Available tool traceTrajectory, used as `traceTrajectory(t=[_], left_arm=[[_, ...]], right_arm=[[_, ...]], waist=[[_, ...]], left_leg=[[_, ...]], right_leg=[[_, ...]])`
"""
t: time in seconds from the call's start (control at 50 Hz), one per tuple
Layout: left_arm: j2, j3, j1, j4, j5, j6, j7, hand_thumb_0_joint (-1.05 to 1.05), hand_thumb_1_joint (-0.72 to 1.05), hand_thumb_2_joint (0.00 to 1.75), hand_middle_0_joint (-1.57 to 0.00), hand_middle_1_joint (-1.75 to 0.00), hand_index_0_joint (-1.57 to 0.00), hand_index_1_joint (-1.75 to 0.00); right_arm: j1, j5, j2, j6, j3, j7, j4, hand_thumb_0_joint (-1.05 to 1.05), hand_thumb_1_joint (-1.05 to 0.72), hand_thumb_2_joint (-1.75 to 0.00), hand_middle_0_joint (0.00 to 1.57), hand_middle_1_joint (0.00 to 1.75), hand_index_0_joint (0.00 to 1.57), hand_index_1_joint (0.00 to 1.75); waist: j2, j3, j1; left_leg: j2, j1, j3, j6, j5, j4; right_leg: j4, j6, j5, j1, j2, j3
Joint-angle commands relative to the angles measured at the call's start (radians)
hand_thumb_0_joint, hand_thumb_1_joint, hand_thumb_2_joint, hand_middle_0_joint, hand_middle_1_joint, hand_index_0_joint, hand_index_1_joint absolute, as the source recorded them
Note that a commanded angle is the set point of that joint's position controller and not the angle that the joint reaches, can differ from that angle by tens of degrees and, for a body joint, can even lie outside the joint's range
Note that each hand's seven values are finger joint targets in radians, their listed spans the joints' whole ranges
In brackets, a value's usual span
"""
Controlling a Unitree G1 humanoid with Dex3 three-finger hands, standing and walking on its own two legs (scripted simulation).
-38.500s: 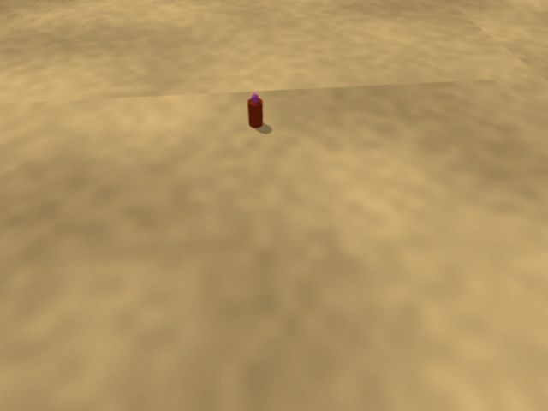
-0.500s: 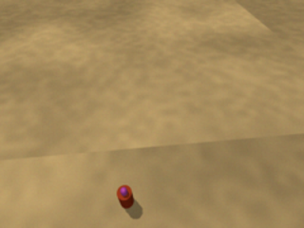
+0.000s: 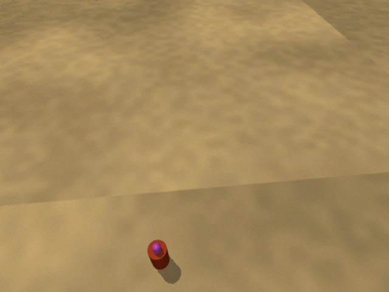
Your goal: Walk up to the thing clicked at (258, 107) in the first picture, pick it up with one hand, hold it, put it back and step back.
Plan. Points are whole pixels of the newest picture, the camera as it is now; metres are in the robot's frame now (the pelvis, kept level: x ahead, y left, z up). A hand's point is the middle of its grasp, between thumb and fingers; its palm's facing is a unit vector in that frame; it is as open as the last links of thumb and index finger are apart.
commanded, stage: stand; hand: left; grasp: from the side
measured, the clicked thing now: (158, 253) +0.41 +0.17 -0.68
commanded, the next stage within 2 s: step back in 0.16 s
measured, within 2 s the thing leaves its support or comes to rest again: neither
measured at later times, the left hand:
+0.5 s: hand out of the picture +0.07 +0.29 -0.18, palm faces -0.02 -0.92 -0.40, open 7.4 cm
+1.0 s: hand out of the picture -0.09 +0.24 -0.15, palm faces -0.02 -0.90 -0.43, open 7.4 cm
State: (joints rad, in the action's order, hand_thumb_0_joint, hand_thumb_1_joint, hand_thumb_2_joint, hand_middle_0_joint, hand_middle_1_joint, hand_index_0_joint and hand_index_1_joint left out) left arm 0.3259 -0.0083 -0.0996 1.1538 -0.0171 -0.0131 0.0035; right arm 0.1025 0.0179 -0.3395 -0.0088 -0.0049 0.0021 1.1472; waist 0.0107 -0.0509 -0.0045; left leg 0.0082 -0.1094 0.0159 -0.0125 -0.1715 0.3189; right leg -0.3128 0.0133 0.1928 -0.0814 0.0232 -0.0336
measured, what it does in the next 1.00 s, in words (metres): walks backwards: right foot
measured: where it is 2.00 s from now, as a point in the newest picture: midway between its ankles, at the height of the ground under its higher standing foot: outside the picture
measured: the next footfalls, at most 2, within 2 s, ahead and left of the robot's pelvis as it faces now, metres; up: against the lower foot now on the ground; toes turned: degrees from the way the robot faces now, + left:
right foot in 0.76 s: -0.11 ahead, -0.13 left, +0.00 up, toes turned +0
left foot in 1.16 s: -0.16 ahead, +0.11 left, +0.00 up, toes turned -1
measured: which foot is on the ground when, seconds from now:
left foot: down 0.00-0.80, up 0.82-1.00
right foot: down 0.00-0.52, up 0.54-0.74, down 0.76-1.00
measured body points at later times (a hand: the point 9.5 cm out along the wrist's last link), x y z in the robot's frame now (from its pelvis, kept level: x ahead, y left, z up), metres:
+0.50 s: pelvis -0.05 +0.01 -0.03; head +0.01 +0.01 +0.41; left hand +0.07 +0.33 -0.15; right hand +0.05 -0.31 -0.15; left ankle +0.00 +0.13 -0.75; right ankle -0.01 -0.12 -0.75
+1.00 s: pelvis -0.15 -0.02 -0.02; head -0.09 -0.06 +0.43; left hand -0.09 +0.29 -0.12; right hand -0.06 -0.34 -0.16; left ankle -0.16 +0.12 -0.67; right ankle -0.15 -0.13 -0.75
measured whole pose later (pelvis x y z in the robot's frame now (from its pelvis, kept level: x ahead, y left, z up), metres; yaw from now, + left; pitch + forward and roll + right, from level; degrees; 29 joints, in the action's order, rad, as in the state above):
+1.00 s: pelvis -0.15 -0.02 -0.02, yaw -1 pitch -1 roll +2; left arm 0.32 -0.07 -0.22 0.88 -0.04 0.03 0.01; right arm 0.13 0.00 -0.42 0.06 -0.05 0.02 0.91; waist 0.04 -0.15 -0.02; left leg -0.14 -0.48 0.16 0.00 -0.45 1.14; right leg -0.61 -0.02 0.32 -0.28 0.00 0.04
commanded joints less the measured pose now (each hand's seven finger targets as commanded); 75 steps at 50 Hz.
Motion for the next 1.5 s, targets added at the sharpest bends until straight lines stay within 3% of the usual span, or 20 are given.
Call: traceTrajectory(t=[0.0,0.22,0.42,0.5,0.52,0.6,0.68,0.74,0.78,0.8,0.82,0.88,1.02,1.08,1.14,1.18,1.2,1.28,1.4,1.48], left_arm=[[0.208,-0.039,0.036,-0.053,0.002,-0.020,0.015,0.00,0.90,0.90,-0.20,-0.30,-0.20,-0.30],[0.273,-0.091,0.016,-0.139,0.031,0.003,0.023,0.00,0.90,0.90,-0.20,-0.30,-0.20,-0.30],[0.305,-0.107,0.066,-0.270,0.009,0.038,0.015,0.00,0.90,0.90,-0.20,-0.30,-0.20,-0.30],[0.238,-0.098,0.036,-0.282,0.011,0.056,0.014,0.00,0.90,0.90,-0.20,-0.30,-0.20,-0.30],[0.245,-0.104,0.004,-0.276,0.005,0.064,0.018,0.00,0.90,0.90,-0.20,-0.30,-0.20,-0.30],[0.254,-0.109,-0.104,-0.253,0.017,0.057,0.013,0.00,0.90,0.90,-0.20,-0.30,-0.20,-0.30],[0.227,-0.118,-0.106,-0.283,0.004,0.034,0.010,0.00,0.90,0.90,-0.20,-0.30,-0.20,-0.30],[0.226,-0.123,-0.184,-0.246,-0.011,0.013,0.024,0.00,0.90,0.90,-0.20,-0.30,-0.20,-0.30],[0.378,-0.156,-0.108,-0.297,-0.027,0.004,0.025,0.00,0.90,0.90,-0.20,-0.30,-0.20,-0.30],[0.454,-0.171,-0.065,-0.342,-0.038,0.006,0.029,0.00,0.90,0.90,-0.20,-0.30,-0.20,-0.30],[0.416,-0.168,-0.025,-0.359,-0.031,0.003,0.034,0.00,0.90,0.90,-0.20,-0.30,-0.20,-0.30],[0.290,-0.143,0.040,-0.369,-0.016,0.001,0.032,0.00,0.90,0.90,-0.20,-0.30,-0.20,-0.30],[0.253,-0.140,-0.162,-0.383,-0.010,0.016,0.053,0.00,0.90,0.90,-0.20,-0.30,-0.20,-0.30],[0.280,-0.135,-0.120,-0.410,0.003,0.025,0.048,0.00,0.90,0.90,-0.20,-0.30,-0.20,-0.30],[0.272,-0.118,-0.048,-0.444,0.014,0.040,0.036,0.00,0.90,0.90,-0.20,-0.30,-0.20,-0.30],[0.235,-0.116,-0.034,-0.446,0.023,0.043,0.042,0.00,0.90,0.90,-0.20,-0.30,-0.20,-0.30],[0.258,-0.130,-0.013,-0.433,0.008,0.047,0.052,0.00,0.90,0.90,-0.20,-0.30,-0.20,-0.30],[0.252,-0.128,-0.131,-0.372,0.019,0.048,0.036,0.00,0.90,0.90,-0.20,-0.30,-0.20,-0.30],[0.230,-0.117,-0.120,-0.387,0.008,0.024,0.030,0.00,0.90,0.90,-0.20,-0.30,-0.20,-0.30],[0.237,-0.121,-0.182,-0.345,0.005,0.013,0.029,0.00,0.90,0.90,-0.20,-0.30,-0.20,-0.30]], right_arm=[[-0.036,-0.004,-0.203,-0.019,-0.033,0.016,-0.055,0.00,-0.90,-0.90,0.20,0.30,0.20,0.30],[-0.039,-0.028,-0.251,0.017,-0.070,0.002,-0.123,0.00,-0.90,-0.90,0.20,0.30,0.20,0.30],[0.013,-0.018,-0.261,0.046,-0.098,-0.014,-0.223,0.00,-0.90,-0.90,0.20,0.30,0.20,0.30],[0.001,0.000,-0.353,0.036,-0.124,-0.018,-0.256,0.00,-0.90,-0.90,0.20,0.30,0.20,0.30],[0.006,0.011,-0.376,0.029,-0.132,-0.014,-0.270,0.00,-0.90,-0.90,0.20,0.30,0.20,0.30],[-0.103,0.018,-0.310,0.024,-0.114,0.005,-0.334,0.00,-0.90,-0.90,0.20,0.30,0.20,0.30],[-0.016,0.022,-0.278,0.031,-0.105,0.012,-0.328,0.00,-0.90,-0.90,0.20,0.30,0.20,0.30],[-0.048,-0.011,-0.274,0.058,-0.094,0.011,-0.324,0.00,-0.90,-0.90,0.20,0.30,0.20,0.30],[-0.003,-0.018,-0.191,0.061,-0.068,0.017,-0.338,0.00,-0.90,-0.90,0.20,0.30,0.20,0.30],[-0.040,-0.009,-0.235,0.065,-0.089,0.030,-0.339,0.00,-0.90,-0.90,0.20,0.30,0.20,0.30],[-0.039,-0.009,-0.273,0.059,-0.108,0.030,-0.326,0.00,-0.90,-0.90,0.20,0.30,0.20,0.30],[0.034,-0.029,-0.236,0.050,-0.087,0.025,-0.287,0.00,-0.90,-0.90,0.20,0.30,0.20,0.30],[-0.017,-0.015,-0.211,0.032,-0.070,0.034,-0.346,0.00,-0.90,-0.90,0.20,0.30,0.20,0.30],[0.046,-0.008,-0.217,0.026,-0.081,0.029,-0.333,0.00,-0.90,-0.90,0.20,0.30,0.20,0.30],[0.102,0.010,-0.255,0.024,-0.109,0.019,-0.311,0.00,-0.90,-0.90,0.20,0.30,0.20,0.30],[0.039,0.015,-0.375,0.027,-0.127,0.004,-0.347,0.00,-0.90,-0.90,0.20,0.30,0.20,0.30],[0.052,0.018,-0.395,0.027,-0.135,0.005,-0.345,0.00,-0.90,-0.90,0.20,0.30,0.20,0.30],[-0.078,0.017,-0.265,0.030,-0.100,0.014,-0.383,0.00,-0.90,-0.90,0.20,0.30,0.20,0.30],[0.018,0.005,-0.254,0.031,-0.105,0.011,-0.383,0.00,-0.90,-0.90,0.20,0.30,0.20,0.30],[-0.005,0.010,-0.285,0.053,-0.115,0.004,-0.402,0.00,-0.90,-0.90,0.20,0.30,0.20,0.30]], waist=[[-0.009,0.075,0.004],[-0.007,0.090,0.018],[-0.087,0.148,0.034],[0.210,0.090,0.045],[0.178,0.100,0.042],[0.123,0.088,-0.032],[0.129,0.137,-0.002],[0.092,0.121,-0.034],[-0.224,0.041,0.015],[-0.273,0.036,-0.046],[-0.243,-0.007,-0.023],[-0.135,0.005,0.053],[-0.166,0.108,-0.074],[-0.215,0.138,-0.039],[-0.102,0.141,0.014],[0.250,0.120,0.032],[0.235,0.102,0.064],[0.113,0.021,-0.035],[0.149,0.091,0.038],[0.203,0.136,0.027]], left_leg=[[0.120,0.012,0.089,0.027,0.179,-0.037],[0.097,-0.053,0.078,0.082,0.380,0.153],[0.043,-0.132,0.104,0.141,0.090,0.364],[0.309,-0.249,0.446,0.284,0.127,-0.010],[0.347,-0.246,0.523,0.316,0.064,-0.034],[0.270,-0.256,0.270,0.276,0.108,0.083],[0.221,-0.080,0.225,0.241,0.231,0.197],[0.134,-0.170,0.134,0.149,0.148,0.354],[-0.106,-0.530,0.069,0.029,-0.377,0.592],[-0.100,-0.423,0.155,0.020,-0.456,0.800],[-0.061,-0.369,0.193,0.020,-0.416,0.868],[-0.160,-0.448,0.171,0.018,-0.283,0.886],[-0.069,-0.499,0.106,0.002,-0.334,0.562],[-0.026,-0.309,0.045,0.024,-0.293,0.331],[0.023,-0.067,0.086,0.058,0.142,0.114],[0.334,-0.080,0.449,0.273,0.370,0.044],[0.389,-0.174,0.543,0.343,0.289,0.013],[0.212,-0.177,0.219,0.220,0.183,0.045],[0.219,0.055,0.187,0.280,0.277,0.134],[0.214,-0.005,0.194,0.235,0.224,0.177]], right_leg=[[0.045,-0.021,-0.174,0.018,0.117,0.087],[-0.143,-0.079,-0.357,-0.036,0.103,0.088],[-0.270,-0.183,-0.132,-0.205,0.171,0.188],[-0.705,-0.068,0.381,-0.265,-0.110,0.057],[-0.835,-0.062,0.442,-0.286,-0.122,0.156],[-0.892,-0.051,0.348,-0.309,-0.077,0.150],[-0.474,-0.011,0.338,-0.268,-0.025,0.098],[-0.019,0.001,-0.019,-0.078,-0.025,0.090],[-0.032,-0.109,-0.187,-0.032,0.253,0.496],[-0.011,-0.302,-0.215,-0.240,0.408,0.641],[-0.010,-0.323,-0.211,-0.323,0.407,0.619],[-0.145,-0.163,-0.463,-0.133,0.169,0.230],[-0.249,-0.228,-0.597,0.219,0.224,0.288],[-0.298,-0.217,-0.615,0.121,0.232,0.280],[-0.385,-0.114,-0.315,-0.125,0.134,0.206],[-0.699,-0.037,0.432,-0.329,-0.132,0.093],[-0.863,-0.031,0.512,-0.306,-0.128,0.190],[-0.999,-0.034,0.301,-0.393,-0.138,0.208],[-0.677,0.035,0.322,-0.380,-0.079,0.137],[-0.326,0.018,0.231,-0.211,-0.041,0.060]])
